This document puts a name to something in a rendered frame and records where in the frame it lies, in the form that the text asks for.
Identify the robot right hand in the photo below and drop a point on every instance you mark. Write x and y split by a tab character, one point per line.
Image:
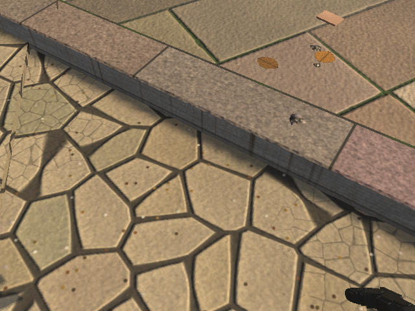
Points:
381	299

